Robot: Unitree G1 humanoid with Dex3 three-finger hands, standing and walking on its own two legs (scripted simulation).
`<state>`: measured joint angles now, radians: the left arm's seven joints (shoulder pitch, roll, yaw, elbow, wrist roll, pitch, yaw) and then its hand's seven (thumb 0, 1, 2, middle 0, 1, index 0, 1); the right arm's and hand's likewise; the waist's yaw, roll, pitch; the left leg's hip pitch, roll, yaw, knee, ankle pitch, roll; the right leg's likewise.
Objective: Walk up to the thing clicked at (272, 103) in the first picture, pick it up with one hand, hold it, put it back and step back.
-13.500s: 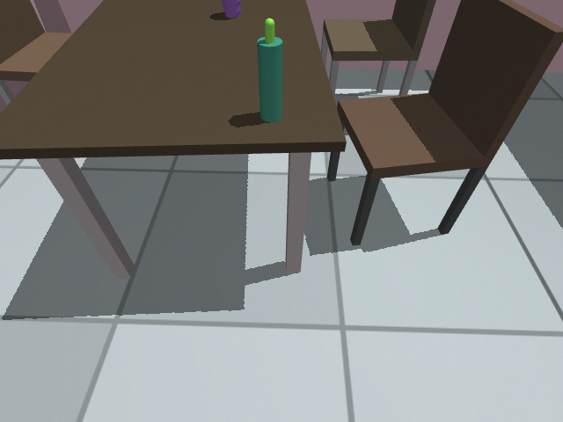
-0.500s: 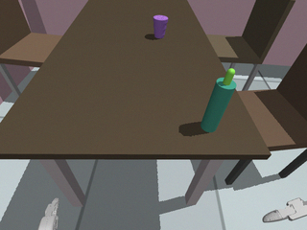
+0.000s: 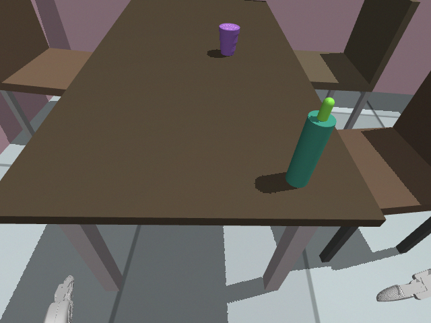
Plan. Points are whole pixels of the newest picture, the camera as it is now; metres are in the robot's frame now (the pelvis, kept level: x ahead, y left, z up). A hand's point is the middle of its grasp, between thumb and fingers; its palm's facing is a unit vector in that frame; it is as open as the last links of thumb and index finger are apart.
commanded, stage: go down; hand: right
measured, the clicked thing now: (311, 144) +0.47 -0.22 +0.09
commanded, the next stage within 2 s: none
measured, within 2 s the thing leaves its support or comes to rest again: neither
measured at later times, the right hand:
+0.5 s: hand out of the picture +0.27 -0.33 +0.18, palm faces +0.35 +0.90 -0.26, open 17.6 cm
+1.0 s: hand out of the picture +0.31 -0.35 +0.17, palm faces +0.24 +0.96 -0.12, open 17.5 cm
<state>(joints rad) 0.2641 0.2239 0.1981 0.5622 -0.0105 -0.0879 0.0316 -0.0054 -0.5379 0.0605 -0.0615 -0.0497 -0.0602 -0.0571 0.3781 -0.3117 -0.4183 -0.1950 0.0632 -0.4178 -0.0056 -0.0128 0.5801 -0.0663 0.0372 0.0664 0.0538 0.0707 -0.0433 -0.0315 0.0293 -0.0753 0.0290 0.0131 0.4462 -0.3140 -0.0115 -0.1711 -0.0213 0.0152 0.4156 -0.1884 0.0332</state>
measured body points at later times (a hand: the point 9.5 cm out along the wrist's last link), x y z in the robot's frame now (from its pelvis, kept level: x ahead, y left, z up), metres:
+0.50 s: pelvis -0.01 -0.01 +0.00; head -0.02 +0.00 +0.45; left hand +0.17 +0.26 -0.08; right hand +0.24 -0.37 +0.19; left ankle -0.04 +0.12 -0.74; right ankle +0.03 -0.14 -0.74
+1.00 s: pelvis +0.00 -0.01 +0.00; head +0.00 -0.01 +0.45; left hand +0.16 +0.26 -0.08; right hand +0.29 -0.40 +0.18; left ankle -0.04 +0.12 -0.74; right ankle +0.03 -0.14 -0.74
